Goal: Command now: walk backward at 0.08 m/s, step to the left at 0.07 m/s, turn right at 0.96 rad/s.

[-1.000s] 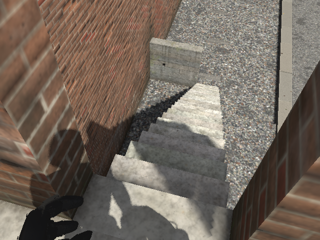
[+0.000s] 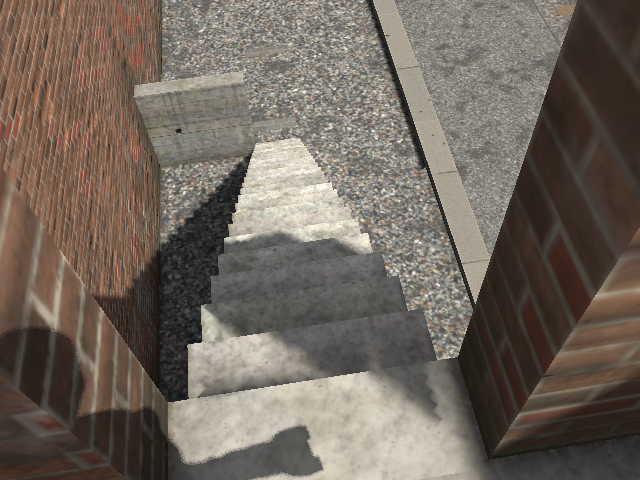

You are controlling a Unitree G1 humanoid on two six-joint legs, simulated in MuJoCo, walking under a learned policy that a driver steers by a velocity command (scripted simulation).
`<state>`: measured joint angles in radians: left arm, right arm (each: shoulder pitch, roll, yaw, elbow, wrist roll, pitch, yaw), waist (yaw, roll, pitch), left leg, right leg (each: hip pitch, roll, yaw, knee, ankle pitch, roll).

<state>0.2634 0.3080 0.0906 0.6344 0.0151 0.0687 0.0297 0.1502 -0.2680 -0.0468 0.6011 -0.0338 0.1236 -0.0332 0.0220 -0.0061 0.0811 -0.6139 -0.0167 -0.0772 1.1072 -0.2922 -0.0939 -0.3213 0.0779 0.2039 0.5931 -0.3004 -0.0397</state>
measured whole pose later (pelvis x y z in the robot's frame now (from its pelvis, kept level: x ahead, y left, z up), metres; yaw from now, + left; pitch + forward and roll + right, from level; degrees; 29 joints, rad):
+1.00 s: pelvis -0.07 +0.09 -0.02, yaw +15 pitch +1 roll +1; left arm 0.17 0.31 0.08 0.70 0.01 0.08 0.04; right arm 0.16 -0.29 -0.07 0.58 0.00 0.07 0.04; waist -0.02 -0.06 0.09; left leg -0.39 -0.05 0.06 0.71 -0.34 0.07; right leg -0.39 -0.18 -0.15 1.07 -0.60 0.06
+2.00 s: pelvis -0.27 +0.29 -0.01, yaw -4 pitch +0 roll +1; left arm 0.05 0.29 0.06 0.74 -0.01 0.11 -0.06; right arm 0.22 -0.27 -0.02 0.81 -0.03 0.02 -0.04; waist -0.02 0.02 0.09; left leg -0.22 0.04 0.30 0.55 -0.34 0.07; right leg -0.24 0.01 -0.07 0.76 -0.57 -0.02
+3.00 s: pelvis -0.34 +0.23 +0.01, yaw +1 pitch +0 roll +2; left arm 0.24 0.28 0.03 0.75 0.03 -0.01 0.07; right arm 0.11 -0.36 -0.09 0.75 -0.02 0.11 0.10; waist 0.02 0.05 0.09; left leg -0.49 0.01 0.02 1.07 -0.34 -0.06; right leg -0.15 -0.09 -0.20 0.44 -0.29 -0.02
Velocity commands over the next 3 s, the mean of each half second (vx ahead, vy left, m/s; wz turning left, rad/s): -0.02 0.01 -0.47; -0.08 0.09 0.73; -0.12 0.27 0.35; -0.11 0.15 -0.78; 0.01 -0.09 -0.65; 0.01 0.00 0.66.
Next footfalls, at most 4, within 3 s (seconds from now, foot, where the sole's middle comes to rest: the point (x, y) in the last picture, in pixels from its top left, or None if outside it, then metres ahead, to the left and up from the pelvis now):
0.14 left None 0.06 0.15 -0.77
0.52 right None -0.06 -0.05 -0.77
0.94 left None -0.03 0.19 -0.77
1.28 right None -0.02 0.05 -0.77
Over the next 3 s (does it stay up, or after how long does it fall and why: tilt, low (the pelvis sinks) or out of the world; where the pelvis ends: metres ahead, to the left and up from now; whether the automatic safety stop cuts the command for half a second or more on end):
stays up -0.34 0.23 0.01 its command is cut before an obstacle from the start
